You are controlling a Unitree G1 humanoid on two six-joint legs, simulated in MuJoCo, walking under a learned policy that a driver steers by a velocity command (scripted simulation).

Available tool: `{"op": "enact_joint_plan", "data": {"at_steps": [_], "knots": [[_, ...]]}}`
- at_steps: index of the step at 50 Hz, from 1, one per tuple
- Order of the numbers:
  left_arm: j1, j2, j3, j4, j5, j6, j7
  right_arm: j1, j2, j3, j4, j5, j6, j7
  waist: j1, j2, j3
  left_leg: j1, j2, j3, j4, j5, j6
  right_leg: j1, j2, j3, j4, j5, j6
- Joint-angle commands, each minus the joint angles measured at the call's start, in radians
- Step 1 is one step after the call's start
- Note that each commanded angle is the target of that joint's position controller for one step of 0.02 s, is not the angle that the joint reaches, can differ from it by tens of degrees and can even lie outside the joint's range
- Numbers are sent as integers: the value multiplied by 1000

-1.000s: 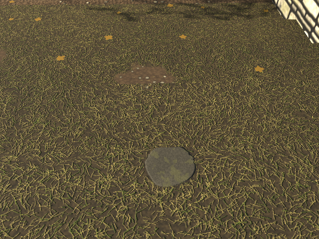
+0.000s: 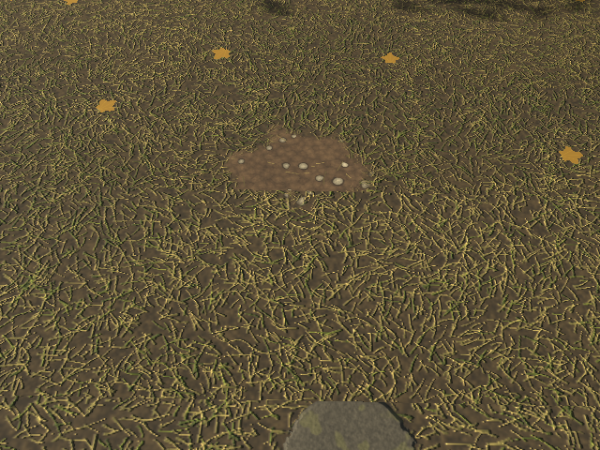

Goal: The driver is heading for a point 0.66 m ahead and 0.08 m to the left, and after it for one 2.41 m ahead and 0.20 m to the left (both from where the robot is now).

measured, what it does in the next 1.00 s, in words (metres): walks ahead: right foot, then left foot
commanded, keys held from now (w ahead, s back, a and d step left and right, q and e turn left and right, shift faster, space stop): w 0.04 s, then no key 0.96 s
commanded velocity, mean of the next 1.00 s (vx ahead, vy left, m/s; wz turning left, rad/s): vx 0.14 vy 0.00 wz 0.00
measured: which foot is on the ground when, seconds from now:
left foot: down 0.00-0.32, up 0.34-0.54, down 0.56-1.00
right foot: up 0.00-0.28, down 0.30-1.00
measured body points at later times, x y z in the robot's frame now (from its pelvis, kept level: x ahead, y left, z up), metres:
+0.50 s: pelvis +0.18 -0.02 +0.00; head +0.20 -0.03 +0.45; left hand +0.34 +0.22 -0.10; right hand +0.25 -0.27 -0.15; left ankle +0.15 +0.12 -0.71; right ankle +0.28 -0.11 -0.73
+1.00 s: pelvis +0.24 +0.01 +0.01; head +0.25 +0.01 +0.46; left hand +0.33 +0.26 -0.13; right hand +0.27 -0.23 -0.14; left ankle +0.18 +0.12 -0.73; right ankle +0.28 -0.11 -0.73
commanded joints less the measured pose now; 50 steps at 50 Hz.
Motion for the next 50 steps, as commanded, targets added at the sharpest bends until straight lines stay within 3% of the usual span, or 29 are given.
{"op": "enact_joint_plan", "data": {"at_steps": [1, 2, 3, 4, 5, 6, 8, 9, 13, 14, 15, 16, 17, 18, 19, 21, 23, 26, 27, 28, 29, 30, 32, 35, 38, 50], "knots": [[-40, 113, 14, -138, -3, -40, 22, 319, -194, -55, 48, 1, 36, -28, -141, 14, -309, 752, 386, -585, -216, 109, 282, -659, -77, -96, 127, 213, -4], [-57, 121, 23, -154, -16, -32, 34, 196, -196, -44, 1, -24, 9, -39, -80, 73, -248, 534, 472, -650, -233, 113, 328, -618, -105, -18, -24, 418, -17], [-74, 103, 23, -143, 22, -2, 40, 94, -159, -33, -2, -20, -5, -41, -25, 39, -93, 264, 407, -530, -239, 397, 295, -490, -144, -35, -174, 456, 13], [-53, 77, 25, -126, 46, 11, 34, 85, -110, -20, 9, -15, -9, -39, -14, 47, -48, 139, 318, -366, -229, 491, 247, -382, -161, -18, -339, 468, 19], [-74, 49, 23, -130, 52, 8, 34, 98, -109, -20, 22, -22, -14, -46, -18, 68, -30, 91, 257, -279, -242, 585, 221, -332, -160, -38, -482, 480, 29], [-138, 42, 19, -158, 58, -2, 30, 110, -117, -21, 32, -17, -16, -60, -33, 92, -12, 74, 220, -205, -248, 702, 203, -300, -152, -63, -666, 537, 36], [-190, 15, 13, -172, 51, -16, 9, 151, -124, -21, 52, -15, -8, -85, -47, 131, -87, 96, 158, -106, -241, 773, 171, -131, -93, -109, -918, 724, 27], [-197, 12, 14, -167, 50, -12, 3, 170, -147, -28, 64, -9, -2, -89, -53, 133, -118, 145, 169, -99, -238, 804, 168, -92, -67, -121, -962, 762, 25], [-271, 48, 26, -182, 76, 5, -15, 193, -146, -30, 104, 28, 26, -91, -63, 50, -91, 250, 179, -108, -159, 655, 126, -53, -31, -129, -1122, 843, -48], [-255, 53, 30, -178, 82, 4, -18, 191, -141, -29, 110, 28, 33, -91, -47, 43, -95, 250, 168, -108, -121, 603, 107, 8, -23, -134, -1166, 887, -67], [-250, 89, 44, -182, 86, 2, -20, 202, -135, -24, 112, 18, 41, -91, -42, -2, -115, 246, 122, -92, -67, 532, 71, 95, -41, -112, -1201, 1088, -90], [-249, 151, 58, -192, 93, 5, -20, 271, -125, -23, 117, -6, 46, -91, -83, -89, -158, 193, 37, -57, 38, 335, 24, 227, -122, -37, -1186, 1390, -133], [-233, 118, 49, -192, 90, 15, -23, 382, -56, 2, 148, -11, 53, -88, -100, -182, -270, 120, -8, -44, 193, -8, -24, 369, -255, 94, -1176, 1387, -249], [-223, 64, 34, -190, 79, 30, -28, 380, -51, 11, 158, -4, 73, -85, -77, -216, -293, 89, -24, -44, 285, -325, -48, 353, -309, 196, -1229, 1219, -298], [-234, 50, 24, -186, 74, 39, -33, 323, -80, 2, 141, 7, 95, -86, -70, -208, -227, 19, -19, -64, 355, -485, -63, 294, -314, 251, -1285, 1014, -295], [-317, 74, 23, -198, 74, 41, -38, 252, -106, -8, 124, 3, 134, -101, -84, -124, -130, 0, 17, -76, 363, -451, -78, 147, -289, 237, -1369, 730, -248], [-424, 92, 30, -214, 80, 48, -31, 245, -82, -4, 128, 1, 153, -112, -120, -132, -93, 114, 37, -60, 183, -340, -80, 18, -222, 152, -1423, 545, -180], [-443, 84, 32, -191, 64, 64, -15, 279, -53, 2, 163, -24, 149, -109, -149, -125, -95, 321, 1, -6, -34, -45, -53, -79, -136, 43, -1443, 311, -115], [-424, 75, 31, -177, 63, 65, -13, 272, -63, 2, 161, -39, 147, -105, -142, -102, -75, 326, 18, -23, -61, -33, -39, -91, -115, 26, -1441, 248, -86], [-418, 77, 33, -167, 67, 66, -10, 262, -76, 4, 152, -39, 145, -105, -131, -77, -44, 291, 47, -46, -107, -97, -19, -84, -98, 16, -1423, 226, -67], [-410, 72, 33, -171, 61, 67, -3, 243, -117, -1, 150, -30, 137, -109, -101, 4, 5, 151, 60, -73, -147, -252, 8, -20, -61, -32, -1398, 277, -53], [-407, 58, 28, -166, 62, 65, 4, 204, -125, -3, 148, -20, 124, -113, -87, 67, 29, 65, 65, -91, -190, -313, 12, 62, -48, -57, -1347, 369, -46], [-384, 51, 28, -145, 67, 60, 11, 152, -101, 4, 148, -18, 98, -118, -67, 102, 11, 50, 69, -95, -227, -241, -12, 154, -44, -73, -1283, 545, -57], [-358, 52, 30, -111, 67, 56, 6, 175, -94, 7, 167, -11, 79, -116, -75, 48, -29, 134, 59, -84, -203, -94, -25, 181, -41, -92, -1246, 748, -70], [-355, 49, 29, -82, 58, 58, 0, 200, -88, 12, 187, -9, 86, -113, -86, 31, -41, 188, 49, -72, -185, 12, -24, 184, -43, -96, -1238, 832, -68], [-363, 79, 24, 15, 51, 76, 7, 217, -74, 27, 229, -11, 109, -114, -88, 12, -27, 260, 38, -54, -193, 156, -19, 188, -40, -102, -1250, 858, -60]]}}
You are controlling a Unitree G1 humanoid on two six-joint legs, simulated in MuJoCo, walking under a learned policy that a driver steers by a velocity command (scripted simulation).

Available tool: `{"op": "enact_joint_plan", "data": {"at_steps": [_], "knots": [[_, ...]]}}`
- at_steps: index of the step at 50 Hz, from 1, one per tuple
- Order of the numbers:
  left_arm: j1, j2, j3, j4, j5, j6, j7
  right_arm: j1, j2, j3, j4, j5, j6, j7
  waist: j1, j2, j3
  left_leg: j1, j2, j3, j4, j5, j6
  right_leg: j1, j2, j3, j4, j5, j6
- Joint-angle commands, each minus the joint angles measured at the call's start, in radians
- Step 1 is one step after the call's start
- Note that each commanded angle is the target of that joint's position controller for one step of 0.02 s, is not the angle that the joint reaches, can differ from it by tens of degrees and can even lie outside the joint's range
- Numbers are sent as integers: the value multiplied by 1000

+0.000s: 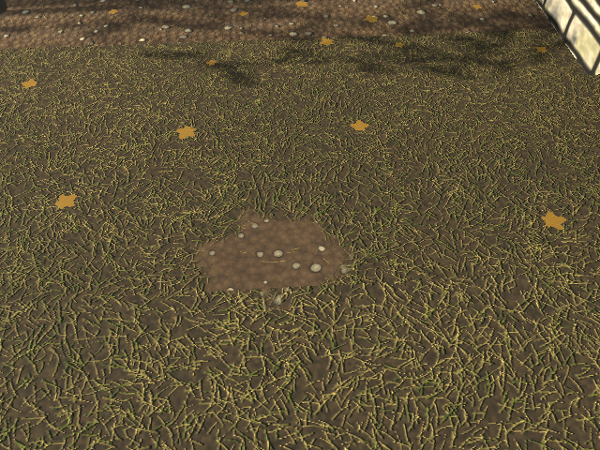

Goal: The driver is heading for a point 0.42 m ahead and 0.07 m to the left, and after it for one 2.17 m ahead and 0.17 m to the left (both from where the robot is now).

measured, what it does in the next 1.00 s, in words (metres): lifts its left foot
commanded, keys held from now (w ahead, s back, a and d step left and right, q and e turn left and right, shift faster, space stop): no key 0.48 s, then w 0.12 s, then no key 0.20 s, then q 0.20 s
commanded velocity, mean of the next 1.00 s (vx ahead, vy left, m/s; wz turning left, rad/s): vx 0.05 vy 0.00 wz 0.04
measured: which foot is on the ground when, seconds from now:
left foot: down 0.00-0.72, up 0.74-1.00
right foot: down 0.00-1.00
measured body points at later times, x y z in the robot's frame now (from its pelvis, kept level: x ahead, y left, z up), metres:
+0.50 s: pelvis +0.00 +0.00 +0.00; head +0.01 +0.00 +0.45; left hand +0.06 +0.25 -0.15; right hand -0.03 -0.23 -0.16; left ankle -0.05 +0.12 -0.74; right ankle +0.04 -0.12 -0.74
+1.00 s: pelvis +0.06 -0.03 +0.00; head +0.08 -0.03 +0.45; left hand +0.11 +0.23 -0.14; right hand +0.10 -0.28 -0.15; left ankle +0.02 +0.11 -0.71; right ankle +0.05 -0.11 -0.74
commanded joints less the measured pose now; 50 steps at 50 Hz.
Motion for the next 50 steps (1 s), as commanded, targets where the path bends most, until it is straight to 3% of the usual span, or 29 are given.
{"op": "enact_joint_plan", "data": {"at_steps": [1, 24, 26, 28, 29, 30, 31, 32, 34, 35, 36, 37, 38, 39, 41, 42, 44, 46, 48, 50], "knots": [[-10, 101, 14, -22, -1, -6, 6, 67, -101, -14, -2, -1, 0, -5, -2, 8, -47, -94, 43, -35, -89, 291, 16, 135, -36, 36, -30, 264, -48], [1, 98, -8, 91, 0, 5, 16, 155, -76, -3, 31, -4, -9, -9, 9, 5, 10, -150, 27, -22, -150, 92, 16, 119, -30, 35, -69, 105, -34], [17, 94, -9, 102, -1, 8, 20, 188, -81, -7, 41, 1, -7, -14, 5, 23, 6, -160, 20, -25, -167, -130, 34, 100, 5, -1, -38, -109, -32], [-5, 105, -4, 88, -4, -1, 20, 199, -129, -25, 24, 10, -5, -22, -13, 76, 69, -176, 76, -116, -210, -390, 95, -41, 44, -45, 56, -331, -39], [-43, 97, -5, 70, -6, -15, 14, 229, -154, -35, 20, 14, -9, -24, -34, 115, 98, -155, 147, -212, -264, -467, 134, -123, 52, -64, 133, -311, -39], [-68, 88, -6, 53, -10, -32, 5, 227, -191, -50, 13, 18, -15, -26, -40, 157, 132, -133, 240, -319, -315, -479, 177, -195, 31, -76, 218, -234, -42], [-85, 85, -7, 44, -6, -48, -2, 197, -191, -54, 3, 14, -21, -30, -38, 154, 156, -137, 281, -351, -313, -360, 199, -221, -14, -41, 258, -181, -48], [-47, 71, -10, 52, -1, -60, -9, 169, -171, -52, -9, 12, -28, -31, -15, 134, 151, -132, 279, -323, -269, -208, 199, -207, -35, -23, 255, -174, -54], [63, 54, -11, 86, -3, -69, -7, 98, -142, -46, -36, 21, -35, -23, 46, 114, 109, -169, 198, -195, -144, 44, 137, -41, -22, -46, 70, -127, -63], [117, 73, -5, 105, 7, -67, -9, 126, -125, -41, -24, 21, -32, -19, 51, 60, 70, -191, 140, -148, -86, 105, 97, 70, -17, -24, -1, 29, -59], [149, 125, 8, 105, 2, -59, -6, 153, -108, -35, -23, 7, -31, -19, 33, -45, 26, -219, 50, -59, 37, 129, 43, 157, -83, 72, -35, 275, -69], [174, 166, 11, 121, -9, -51, -9, 213, -15, -12, -26, -1, -22, -28, 15, -232, -53, -258, -20, 15, 133, -39, -12, 223, -185, 225, -73, 258, -156], [202, 106, -8, 121, -1, -51, -13, 208, -40, -13, -21, 0, -13, -35, 37, -211, -75, -247, 1, -28, 226, -163, -39, 220, -269, 369, -134, 292, -220], [185, 88, -20, 121, 10, -57, -13, 179, -64, -19, -30, 14, -7, -37, 30, -168, -52, -273, 13, -60, 326, -241, -53, 204, -298, 384, -149, 371, -240], [107, 133, -15, 88, 9, -75, -15, 197, -74, -24, -8, 17, 6, -39, -3, -84, -69, -266, 43, -101, 442, -259, -69, 172, -307, 309, -133, 498, -234], [78, 130, -18, 76, 9, -79, -12, 200, -73, -27, -1, 21, 9, -38, -15, -66, -74, -239, 56, -119, 433, -238, -69, 147, -293, 246, -130, 549, -218], [36, 144, -14, 54, 6, -67, 2, 151, -83, -33, -31, 32, 11, -38, -23, -84, -64, -221, 58, -92, 348, -201, -68, 136, -255, 153, -128, 553, -190], [42, 178, 0, 42, 4, -43, 25, 104, -97, -41, -65, 36, 13, -35, -7, -89, -71, -223, 40, -42, 308, -158, -64, 157, -245, 108, -115, 581, -200], [52, 206, 15, 31, -1, -22, 42, 80, -98, -49, -93, 39, 22, -31, 5, -85, -73, -244, 35, -11, 324, -142, -58, 165, -274, 105, -125, 562, -231], [34, 210, 25, 12, -1, -10, 49, 54, -91, -55, -121, 35, 34, -28, 7, -80, -52, -264, 47, 3, 354, -155, -47, 138, -304, 98, -149, 483, -254]]}}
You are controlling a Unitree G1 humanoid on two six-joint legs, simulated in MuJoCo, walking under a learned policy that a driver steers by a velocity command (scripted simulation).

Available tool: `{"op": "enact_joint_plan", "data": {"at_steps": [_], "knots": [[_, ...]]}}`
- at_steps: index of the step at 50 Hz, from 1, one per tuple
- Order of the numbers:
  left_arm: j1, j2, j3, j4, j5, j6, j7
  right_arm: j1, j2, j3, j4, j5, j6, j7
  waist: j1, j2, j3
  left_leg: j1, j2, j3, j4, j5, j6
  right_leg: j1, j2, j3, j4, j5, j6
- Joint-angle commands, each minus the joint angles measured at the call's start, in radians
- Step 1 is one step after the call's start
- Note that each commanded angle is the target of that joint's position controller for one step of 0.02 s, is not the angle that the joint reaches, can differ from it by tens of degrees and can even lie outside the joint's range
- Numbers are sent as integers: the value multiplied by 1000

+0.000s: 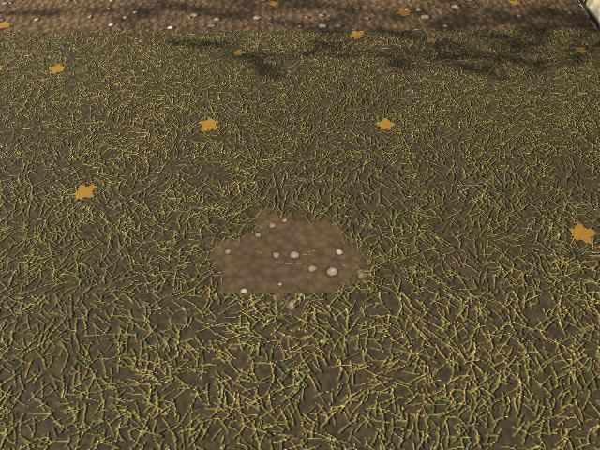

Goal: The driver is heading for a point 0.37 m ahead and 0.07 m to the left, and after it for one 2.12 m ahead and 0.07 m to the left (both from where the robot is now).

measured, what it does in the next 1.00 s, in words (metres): steps on the spot, turning left: left foot, then right foot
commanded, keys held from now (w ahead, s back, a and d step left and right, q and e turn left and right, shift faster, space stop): q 0.30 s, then no key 0.60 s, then w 0.10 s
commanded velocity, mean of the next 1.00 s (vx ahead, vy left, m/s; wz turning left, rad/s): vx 0.02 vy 0.00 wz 0.25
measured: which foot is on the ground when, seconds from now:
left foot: up 0.00-0.14, down 0.16-0.96, up 0.98-1.00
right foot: down 0.00-0.16, up 0.18-0.68, down 0.70-1.00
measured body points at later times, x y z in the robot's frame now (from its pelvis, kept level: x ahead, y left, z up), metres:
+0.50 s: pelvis +0.01 +0.05 +0.01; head +0.04 +0.10 +0.46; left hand +0.09 +0.36 -0.13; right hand +0.18 -0.20 -0.09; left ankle +0.00 +0.12 -0.74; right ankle +0.07 -0.12 -0.67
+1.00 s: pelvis +0.04 +0.01 +0.01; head +0.05 +0.01 +0.46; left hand +0.05 +0.29 -0.13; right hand +0.20 -0.22 -0.13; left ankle +0.00 +0.12 -0.74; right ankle +0.04 -0.10 -0.74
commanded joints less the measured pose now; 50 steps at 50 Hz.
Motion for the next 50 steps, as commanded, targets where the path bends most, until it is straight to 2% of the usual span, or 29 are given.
{"op": "enact_joint_plan", "data": {"at_steps": [1, 5, 7, 8, 9, 10, 11, 12, 13, 14, 17, 20, 22, 26, 28, 29, 33, 34, 35, 36, 37, 38, 39, 42, 45, 46, 47, 48, 50], "knots": [[-3, 218, 56, -63, -4, 15, 23, 26, -61, -21, -64, 0, 10, 4, 6, -98, -38, -54, 15, 35, 40, 4, 13, 62, -333, 210, -136, 508, -203], [-80, 222, 64, -92, -8, 42, 39, -7, -77, -40, -118, -6, 3, 29, -17, -118, -45, -25, 10, 76, -64, 101, 55, 67, -329, 140, -92, 476, -160], [-110, 213, 64, -97, -22, 57, 40, 47, -88, -54, -118, -14, -2, 43, -55, -98, -53, 75, -18, 91, -248, 268, 105, 24, -282, 70, 22, 375, -84], [-75, 187, 61, -92, -17, 62, 35, 83, -146, -75, -125, -24, -8, 46, -54, 45, -62, 174, 42, -60, -381, 513, 163, -71, -190, -10, 223, 173, -2], [-144, 124, 39, -147, 29, 62, 28, 135, -257, -97, -145, -33, -20, 41, -57, 280, -53, 330, 271, -429, -421, 955, 301, -379, -13, -42, 532, -352, 92], [-197, 103, 33, -195, 24, 51, 22, 152, -272, -90, -156, -69, -49, 52, -62, 215, -130, 311, 344, -586, -460, 833, 435, -448, 43, 146, 715, -456, 85], [-173, 159, 46, -181, -3, 41, 22, 74, -271, -94, -188, -57, -78, 56, -22, 110, -88, 268, 320, -503, -470, 803, 427, -466, 9, 194, 806, -386, 81], [-153, 211, 61, -165, -12, 33, 22, -16, -254, -93, -222, -32, -89, 53, 10, 48, -68, 249, 259, -402, -454, 771, 366, -468, -16, 201, 805, -281, 76], [-135, 233, 70, -146, -5, 32, 28, -64, -224, -84, -243, -12, -86, 51, 18, 3, -73, 243, 225, -341, -442, 747, 317, -459, -39, 199, 780, -215, 77], [-132, 236, 75, -147, 1, 31, 31, -64, -199, -77, -250, -2, -79, 48, 19, 14, -87, 232, 201, -309, -439, 748, 296, -427, -50, 204, 748, -169, 81], [-149, 188, 70, -164, -16, 29, 23, 4, -160, -65, -250, -12, -67, 35, 5, 75, -123, 293, 164, -265, -443, 778, 283, -407, -41, 191, 670, -73, 88], [-181, 166, 63, -184, -3, 26, 12, 26, -181, -67, -256, -22, -53, 19, -13, 81, -129, 341, 160, -257, -446, 797, 274, -408, -48, 186, 550, -36, 96], [-179, 166, 61, -188, -4, 24, 6, 12, -190, -66, -264, -27, -44, 15, -15, 97, -122, 325, 156, -255, -455, 762, 270, -377, -59, 185, 487, -28, 103], [-141, 157, 53, -188, 2, 26, 9, -29, -191, -60, -272, -42, -32, 27, -10, 105, -108, 202, 133, -233, -466, 743, 282, -232, -57, 147, 446, -31, 115], [-129, 160, 51, -190, -1, 22, 10, -55, -179, -53, -274, -42, -27, 34, -8, 99, -89, 178, 133, -234, -460, 736, 292, -208, -60, 142, 420, -62, 115], [-139, 163, 52, -194, -4, 23, 10, -56, -172, -50, -271, -33, -26, 32, -16, 98, -61, 184, 131, -241, -461, 676, 290, -219, -61, 141, 358, -96, 113], [-93, 145, 41, -192, -6, 7, -6, -69, -159, -40, -253, -31, -17, 25, -8, 107, -77, 191, 129, -282, -427, 663, 283, -111, -46, 124, 149, -74, 92], [-55, 145, 41, -177, -4, -2, -14, -85, -150, -34, -250, -23, -13, 22, 21, 91, -77, 188, 126, -293, -411, 647, 260, -57, -52, 125, 0, 16, 68], [-11, 148, 39, -163, 9, -8, -22, -70, -147, -31, -240, -16, -11, 20, 37, 72, -90, 155, 106, -288, -402, 625, 221, 46, -73, 144, -129, 189, 45], [38, 204, 47, -148, 25, -9, -24, -46, -135, -27, -239, -24, -17, 20, 20, -3, -138, 98, 59, -236, -338, 554, 172, 177, -166, 218, -111, 404, 8], [7, 230, 46, -144, 23, -10, -26, 3, -116, -27, -236, -34, -26, 25, -44, -148, -146, 40, -36, -165, -319, 329, 133, 213, -231, 272, -64, 597, -67], [-33, 183, 31, -143, 15, -14, -33, -26, -109, -22, -238, -47, -28, 24, -30, -183, -131, 64, -52, -141, -360, 230, 96, 134, -270, 321, -110, 471, -131], [-66, 153, 22, -142, 12, -20, -37, -73, -127, -26, -237, -50, -28, 22, -25, -157, -100, 107, -36, -141, -385, 271, 82, 91, -242, 312, -139, 361, -118], [-62, 178, 22, -126, 3, -33, -41, -77, -141, -33, -216, -41, -17, 22, -12, -105, -83, 179, -16, -149, -421, 426, 97, 68, -164, 244, -152, 292, -48], [-19, 167, 16, -98, 1, -30, -34, -65, -131, -35, -186, -34, -18, 27, 3, -66, -73, 186, -11, -147, -441, 469, 105, 89, -136, 214, -149, 290, -37], [4, 157, 12, -84, 2, -25, -31, -53, -119, -32, -170, -35, -18, 28, 7, -64, -89, 190, -20, -134, -444, 407, 102, 102, -132, 215, -166, 196, -42], [13, 161, 13, -76, -2, -20, -26, -60, -111, -32, -163, -32, -19, 29, 13, -69, -70, 162, -38, -113, -430, 318, 99, 100, -131, 229, -188, 53, -52], [26, 188, 23, -73, -8, -15, -20, -74, -111, -34, -161, -27, -22, 29, 28, -86, -44, 96, -68, -76, -375, 201, 97, 107, -144, 268, -218, -139, -76], [79, 254, 47, -64, -13, -13, -11, -113, -117, -40, -179, -16, -42, 32, 55, -139, 40, -99, -78, -8, -227, 77, 95, 130, -273, 453, -320, -428, -159]]}}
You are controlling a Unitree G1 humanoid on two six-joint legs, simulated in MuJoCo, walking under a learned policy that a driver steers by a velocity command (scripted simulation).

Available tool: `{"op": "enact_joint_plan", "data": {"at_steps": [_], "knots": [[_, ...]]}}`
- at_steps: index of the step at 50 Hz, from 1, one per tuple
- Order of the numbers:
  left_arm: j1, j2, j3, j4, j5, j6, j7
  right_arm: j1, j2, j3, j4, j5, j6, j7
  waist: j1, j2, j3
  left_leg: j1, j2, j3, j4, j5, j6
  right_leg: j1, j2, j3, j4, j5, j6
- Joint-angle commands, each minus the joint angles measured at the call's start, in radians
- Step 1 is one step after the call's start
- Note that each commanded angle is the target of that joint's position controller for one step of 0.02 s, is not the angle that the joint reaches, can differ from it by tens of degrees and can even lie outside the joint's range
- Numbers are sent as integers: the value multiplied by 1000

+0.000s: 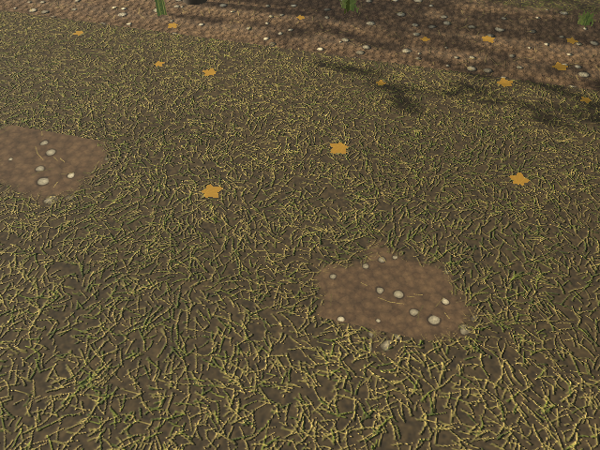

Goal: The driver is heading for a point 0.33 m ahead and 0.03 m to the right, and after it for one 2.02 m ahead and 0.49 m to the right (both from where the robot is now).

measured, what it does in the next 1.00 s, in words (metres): walks ahead, turning right: left foot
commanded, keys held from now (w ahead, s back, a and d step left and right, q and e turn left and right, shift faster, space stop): w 0.20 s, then no key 0.06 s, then e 0.70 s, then no key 0.04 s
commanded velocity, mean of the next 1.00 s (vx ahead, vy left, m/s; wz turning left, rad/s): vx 0.14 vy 0.00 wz -0.30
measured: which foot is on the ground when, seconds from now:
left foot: up 0.00-0.26, down 0.28-1.00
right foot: down 0.00-0.28, up 0.30-1.00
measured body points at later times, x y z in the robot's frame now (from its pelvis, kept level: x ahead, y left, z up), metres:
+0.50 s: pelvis +0.12 +0.09 +0.00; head +0.15 +0.11 +0.45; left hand +0.21 +0.36 -0.15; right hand +0.16 -0.17 -0.12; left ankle +0.11 +0.16 -0.75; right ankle +0.10 -0.07 -0.65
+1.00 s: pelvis +0.19 +0.00 -0.05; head +0.24 -0.02 +0.39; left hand +0.52 +0.13 -0.12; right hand +0.12 -0.30 -0.16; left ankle +0.11 +0.16 -0.74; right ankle +0.23 -0.21 -0.70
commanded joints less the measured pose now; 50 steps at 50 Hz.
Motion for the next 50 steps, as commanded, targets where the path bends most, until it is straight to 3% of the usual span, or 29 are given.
{"op": "enact_joint_plan", "data": {"at_steps": [1, 3, 5, 7, 10, 12, 13, 14, 15, 16, 17, 18, 19, 20, 22, 24, 25, 26, 30, 33, 38, 40, 41, 42, 44, 46, 48, 49, 50], "knots": [[79, 233, 61, -17, -5, -7, 19, -107, -89, -24, -79, 13, -43, 4, 57, -145, 119, -310, 35, 70, 177, -130, 11, 52, -341, 421, -260, -450, -209], [123, 226, 71, -15, -1, -23, 21, -123, -115, -38, -86, 22, -68, 15, 71, -119, 133, -464, 93, 40, 363, -190, 9, 125, -392, 461, -277, -346, -242], [111, 201, 70, -34, -16, -34, 17, -100, -109, -42, -78, 30, -86, 29, 51, -90, 115, -520, 131, 40, 383, -158, 11, 178, -358, 393, -271, -264, -219], [85, 205, 72, -53, -28, -33, 8, -102, -89, -38, -78, 25, -97, 41, 43, -103, 92, -412, 127, 77, 303, -88, 5, 111, -299, 290, -268, -166, -194], [77, 221, 79, -59, -20, -21, -16, -46, -74, -34, -54, 22, -105, 56, 11, -128, 58, -166, 88, 153, 250, 25, -2, -76, -247, 172, -229, -69, -193], [67, 189, 69, -56, -20, -15, -23, 48, -73, -41, -20, 13, -98, 55, -45, -130, 47, 17, 26, 207, 184, 84, -8, -193, -207, 109, -95, 86, -167], [65, 176, 60, -55, -16, -17, -23, 122, -98, -55, -2, 13, -94, 51, -86, -122, 17, 112, -1, 211, 129, 96, 3, -214, -185, 95, 17, 223, -137], [62, 145, 47, -55, -14, -21, -22, 201, -144, -75, 10, 10, -94, 46, -132, -56, -27, 208, 41, 151, 39, 151, 29, -239, -127, 52, 223, 286, -80], [83, 73, 22, -82, 17, -25, -20, 264, -247, -90, -3, -7, -96, 34, -111, 218, -91, 312, 322, -203, -69, 387, 120, -391, -21, -8, 615, -168, 9], [187, 82, 36, -65, -7, -38, -11, 277, -266, -83, 0, -22, -108, 46, -66, 277, -137, 282, 466, -470, -137, 587, 282, -488, 80, 130, 801, -376, 16], [213, 154, 57, -53, -36, -36, 5, 214, -206, -64, -12, 3, -123, 51, -37, 158, -67, 198, 479, -392, -128, 587, 300, -516, 24, 181, 903, -366, 12], [186, 178, 67, -56, -42, -23, 11, 144, -151, -47, -36, 4, -133, 57, -19, 99, -26, 131, 427, -257, -120, 599, 258, -505, -21, 171, 914, -313, 2], [174, 160, 71, -50, -37, -4, 22, 75, -126, -36, -53, 0, -134, 61, 4, 52, -5, 74, 382, -151, -131, 601, 209, -480, -54, 163, 879, -252, 0], [171, 153, 78, -51, -25, 15, 29, 31, -102, -28, -67, 1, -133, 55, 14, 66, 7, 47, 348, -68, -149, 627, 177, -456, -75, 166, 828, -182, 3], [166, 121, 82, -76, -10, 43, 25, 61, -91, -27, -58, -20, -129, 30, 15, 78, -29, 41, 324, 23, -143, 752, 181, -400, -62, 135, 853, -96, 22], [128, 119, 89, -126, -14, 53, 25, 60, -105, -30, -65, -18, -121, 9, 20, 60, -19, 72, 332, 74, -152, 817, 192, -454, -60, 134, 817, -47, 45], [116, 116, 90, -137, -11, 59, 23, 72, -119, -32, -76, -21, -118, 1, 10, 37, -43, 109, 322, 103, -143, 805, 205, -465, -53, 108, 821, 4, 64], [109, 124, 95, -154, 0, 63, 18, 76, -129, -33, -82, -29, -119, -7, 6, 22, -59, 126, 363, 92, -121, 835, 220, -477, -60, 121, 863, 38, 70], [58, 129, 105, -226, 1, 87, 15, 60, -120, -27, -114, -17, -98, -23, -5, 61, -17, 148, 374, 147, -79, 836, 223, -563, -58, 112, 915, 47, 99], [11, 124, 104, -276, 3, 102, 19, 76, -122, -27, -139, -11, -78, -26, -32, 75, 5, 189, 390, 162, -35, 810, 224, -628, -56, 111, 930, 37, 115], [-80, 92, 83, -361, 5, 99, -2, 59, -148, -34, -194, -5, -52, -29, -59, 95, 10, 188, 418, 194, 74, 777, 210, -671, -87, 60, 858, 61, 126], [-93, 88, 77, -386, -3, 103, -11, 27, -169, -40, -228, 0, -45, -20, -57, 112, 1, 130, 420, 226, 123, 763, 192, -608, -95, 6, 801, 54, 122], [-184, 108, 89, -411, -7, 100, -17, 127, -170, -48, -218, 4, -60, -33, -128, 126, 0, 254, 484, 155, 129, 670, 180, -752, -115, 78, 868, 92, 128], [-284, 117, 101, -454, -28, 89, -19, 191, -177, -57, -210, 5, -65, -43, -172, 148, 54, 332, 510, 103, 97, 485, 178, -930, -105, 115, 863, 17, 126], [-349, 109, 103, -488, -26, 71, -33, 203, -185, -67, -227, -4, -69, -63, -186, 162, 82, 370, 579, 39, 102, 417, 171, -1060, -129, 167, 833, -75, 117], [-345, 95, 104, -490, -23, 59, -50, 193, -199, -77, -247, -9, -70, -73, -170, 136, 41, 332, 595, 65, 144, 417, 149, -1031, -142, 133, 826, -28, 108], [-324, 80, 103, -475, -24, 58, -63, 149, -207, -83, -266, -3, -76, -75, -142, 111, 27, 231, 581, 129, 187, 392, 103, -945, -153, 85, 820, 72, 92], [-295, 87, 101, -462, -43, 67, -86, 54, -202, -80, -299, -1, -69, -82, -102, 53, 62, 50, 519, 213, 202, 165, 49, -757, -161, 89, 571, 270, 88], [-265, 84, 104, -430, -52, 69, -105, 48, -207, -83, -305, 8, -66, -73, -102, 4, 25, -93, 460, 310, 225, 36, 8, -487, -106, -7, 463, 467, 87]]}}
Keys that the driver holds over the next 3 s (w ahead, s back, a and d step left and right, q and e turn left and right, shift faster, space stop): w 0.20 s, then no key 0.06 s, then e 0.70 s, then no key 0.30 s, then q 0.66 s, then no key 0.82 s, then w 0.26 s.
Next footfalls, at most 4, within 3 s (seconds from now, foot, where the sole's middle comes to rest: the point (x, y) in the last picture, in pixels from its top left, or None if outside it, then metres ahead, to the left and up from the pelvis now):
0.28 left None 0.15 0.17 -0.78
1.14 right None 0.27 -0.25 -0.95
1.76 left None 0.41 -0.07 -0.95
2.16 right None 0.45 -0.32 -0.95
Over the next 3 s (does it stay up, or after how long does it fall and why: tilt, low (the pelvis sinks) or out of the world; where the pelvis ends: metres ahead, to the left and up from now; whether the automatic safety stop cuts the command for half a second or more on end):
stays up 0.45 -0.19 -0.18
